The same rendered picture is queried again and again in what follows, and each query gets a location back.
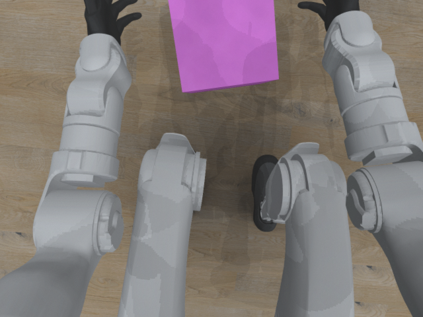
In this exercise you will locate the carton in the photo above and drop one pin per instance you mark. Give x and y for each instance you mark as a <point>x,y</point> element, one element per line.
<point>224,43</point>

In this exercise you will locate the right robot forearm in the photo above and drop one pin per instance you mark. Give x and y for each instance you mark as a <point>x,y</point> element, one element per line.
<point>368,94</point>

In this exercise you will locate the robot left upper arm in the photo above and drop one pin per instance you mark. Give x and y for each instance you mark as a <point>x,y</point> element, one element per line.
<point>74,229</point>

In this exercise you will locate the left robot forearm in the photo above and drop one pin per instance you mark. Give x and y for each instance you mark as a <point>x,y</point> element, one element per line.
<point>92,119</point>

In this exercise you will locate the robot right upper arm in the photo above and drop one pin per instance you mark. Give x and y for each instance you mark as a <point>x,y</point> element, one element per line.
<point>387,201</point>

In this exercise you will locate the robot right shin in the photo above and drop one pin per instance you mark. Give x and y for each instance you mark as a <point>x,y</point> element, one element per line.
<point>267,211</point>

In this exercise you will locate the robot shin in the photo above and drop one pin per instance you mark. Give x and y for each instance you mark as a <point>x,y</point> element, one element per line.
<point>149,159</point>
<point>267,211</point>

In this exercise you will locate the robot left shin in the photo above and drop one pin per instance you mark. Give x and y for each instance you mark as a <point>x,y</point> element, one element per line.
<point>149,159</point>

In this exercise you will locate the robot left hand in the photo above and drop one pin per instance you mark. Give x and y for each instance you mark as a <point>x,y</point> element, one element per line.
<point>101,17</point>

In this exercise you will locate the robot right hand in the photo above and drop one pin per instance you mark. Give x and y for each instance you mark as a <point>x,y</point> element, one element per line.
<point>332,9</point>

